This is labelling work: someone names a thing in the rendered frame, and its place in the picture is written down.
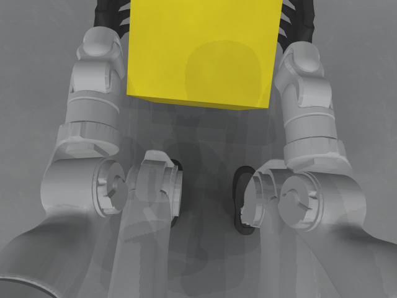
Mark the right robot foot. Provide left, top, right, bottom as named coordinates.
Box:
left=233, top=166, right=256, bottom=235

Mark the robot foot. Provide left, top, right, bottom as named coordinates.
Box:
left=233, top=166, right=256, bottom=235
left=171, top=159, right=183, bottom=228

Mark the robot right upper arm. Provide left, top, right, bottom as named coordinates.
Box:
left=278, top=171, right=397, bottom=298

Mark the right robot forearm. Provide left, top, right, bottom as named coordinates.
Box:
left=274, top=41, right=360, bottom=185

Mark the left robot foot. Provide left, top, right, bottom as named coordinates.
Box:
left=171, top=159, right=183, bottom=228

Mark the right robot hand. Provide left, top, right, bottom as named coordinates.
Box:
left=277, top=0, right=314, bottom=53

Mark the robot left upper arm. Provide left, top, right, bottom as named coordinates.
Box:
left=0, top=157, right=128, bottom=298

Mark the left robot hand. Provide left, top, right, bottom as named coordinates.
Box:
left=94, top=0, right=131, bottom=39

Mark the left robot forearm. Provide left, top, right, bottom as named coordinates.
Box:
left=40, top=26, right=126, bottom=209

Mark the carton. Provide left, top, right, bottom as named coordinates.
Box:
left=127, top=0, right=283, bottom=111

